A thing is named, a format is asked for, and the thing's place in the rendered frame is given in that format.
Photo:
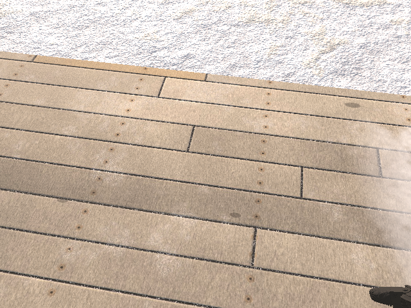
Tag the robot right hand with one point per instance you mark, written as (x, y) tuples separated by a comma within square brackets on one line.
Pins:
[(399, 297)]

